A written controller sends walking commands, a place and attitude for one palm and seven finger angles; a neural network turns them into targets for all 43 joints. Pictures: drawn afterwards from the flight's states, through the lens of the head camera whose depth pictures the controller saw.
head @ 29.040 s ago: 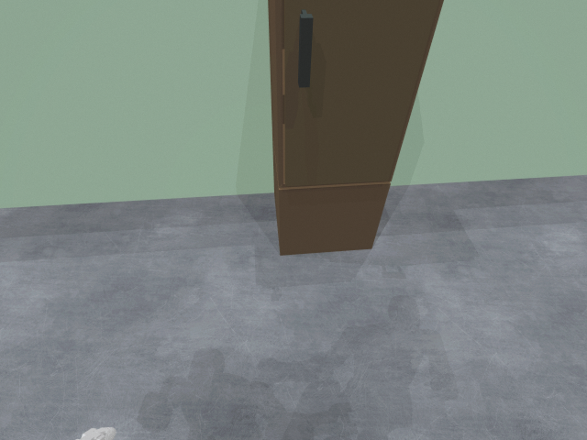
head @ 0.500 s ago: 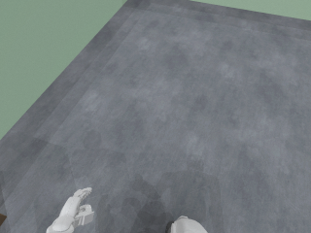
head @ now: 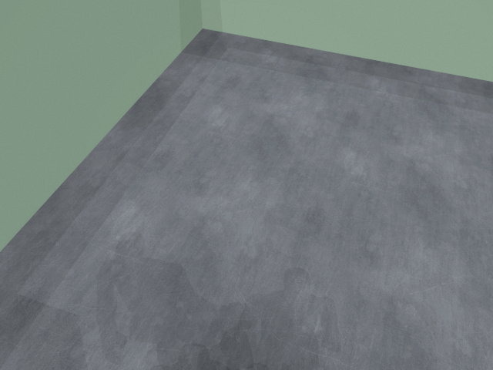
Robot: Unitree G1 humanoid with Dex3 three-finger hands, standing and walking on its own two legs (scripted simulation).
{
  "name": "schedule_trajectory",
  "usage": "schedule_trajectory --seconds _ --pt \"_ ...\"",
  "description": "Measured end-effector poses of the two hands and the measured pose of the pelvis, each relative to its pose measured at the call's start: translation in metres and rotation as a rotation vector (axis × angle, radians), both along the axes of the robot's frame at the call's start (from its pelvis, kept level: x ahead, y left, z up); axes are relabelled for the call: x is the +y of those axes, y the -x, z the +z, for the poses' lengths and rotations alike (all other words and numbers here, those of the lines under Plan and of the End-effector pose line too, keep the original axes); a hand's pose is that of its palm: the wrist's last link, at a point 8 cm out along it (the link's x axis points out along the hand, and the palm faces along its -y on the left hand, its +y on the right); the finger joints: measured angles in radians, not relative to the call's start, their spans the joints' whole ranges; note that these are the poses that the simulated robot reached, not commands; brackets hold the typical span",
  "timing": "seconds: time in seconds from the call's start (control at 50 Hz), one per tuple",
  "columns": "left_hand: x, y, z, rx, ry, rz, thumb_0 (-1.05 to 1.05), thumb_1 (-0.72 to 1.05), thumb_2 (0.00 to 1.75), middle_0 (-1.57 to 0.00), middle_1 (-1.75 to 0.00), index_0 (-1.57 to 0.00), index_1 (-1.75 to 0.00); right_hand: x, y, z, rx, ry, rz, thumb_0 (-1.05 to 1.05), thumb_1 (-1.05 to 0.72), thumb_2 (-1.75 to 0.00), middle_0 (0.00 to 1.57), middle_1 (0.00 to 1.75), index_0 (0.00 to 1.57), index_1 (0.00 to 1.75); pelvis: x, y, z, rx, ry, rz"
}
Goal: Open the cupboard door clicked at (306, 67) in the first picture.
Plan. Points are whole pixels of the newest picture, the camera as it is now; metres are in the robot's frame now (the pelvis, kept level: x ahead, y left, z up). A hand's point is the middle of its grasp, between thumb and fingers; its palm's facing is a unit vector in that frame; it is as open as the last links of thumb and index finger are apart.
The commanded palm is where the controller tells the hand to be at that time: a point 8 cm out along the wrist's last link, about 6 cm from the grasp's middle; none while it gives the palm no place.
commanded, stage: walk to a spot facing it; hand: left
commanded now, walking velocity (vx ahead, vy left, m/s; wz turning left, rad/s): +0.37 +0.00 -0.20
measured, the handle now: out of the picture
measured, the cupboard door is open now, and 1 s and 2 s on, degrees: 45 45 45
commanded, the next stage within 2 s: turn to face it in 0.34 s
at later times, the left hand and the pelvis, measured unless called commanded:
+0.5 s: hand (201, 295) +0.28 +0.11 -0.16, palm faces +0.01 -0.98 -0.20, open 7.2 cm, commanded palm none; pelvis +0.24 -0.07 +0.01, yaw +0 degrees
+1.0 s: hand (203, 221) +0.45 +0.13 -0.15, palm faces +0.27 -0.92 -0.28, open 7.4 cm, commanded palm none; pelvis +0.37 -0.10 -0.01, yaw +15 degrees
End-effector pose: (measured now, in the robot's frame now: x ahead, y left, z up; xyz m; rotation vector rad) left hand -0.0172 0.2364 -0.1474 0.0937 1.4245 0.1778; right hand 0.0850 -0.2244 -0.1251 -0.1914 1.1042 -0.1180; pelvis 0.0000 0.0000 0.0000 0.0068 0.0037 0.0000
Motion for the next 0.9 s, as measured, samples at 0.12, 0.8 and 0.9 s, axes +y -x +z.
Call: schedule_trajectory --seconds 0.12,0.8,0.9 --pt "-0.011 -0.106 0.017 -0.103 0.0 -0.06 0.01 0.93 0.9 -0.2 -0.3 -0.19 -0.3 -0.018 0.019 -0.002 0.186 0.003 -0.094 -0.01 -0.95 -0.9 0.2 0.29 0.2 0.3 -0.006 -0.056 0.011 0.011 -0.002 -0.033" --pt "-0.056 -0.369 -0.009 -0.102 -0.018 0.101 0.01 0.92 0.89 -0.2 -0.3 -0.2 -0.3 -0.058 -0.349 -0.014 0.125 0.04 0.084 0.0 -0.92 -0.9 0.2 0.29 0.2 0.3 -0.053 -0.342 -0.009 0.01 0.01 0.137" --pt "-0.051 -0.421 0.016 -0.235 -0.089 0.112 0.0 0.91 0.89 -0.2 -0.3 -0.19 -0.3 -0.065 -0.377 -0.016 0.13 0.005 0.131 0.0 -0.91 -0.9 0.2 0.29 0.2 0.3 -0.07 -0.356 -0.003 0.02 0.014 0.189"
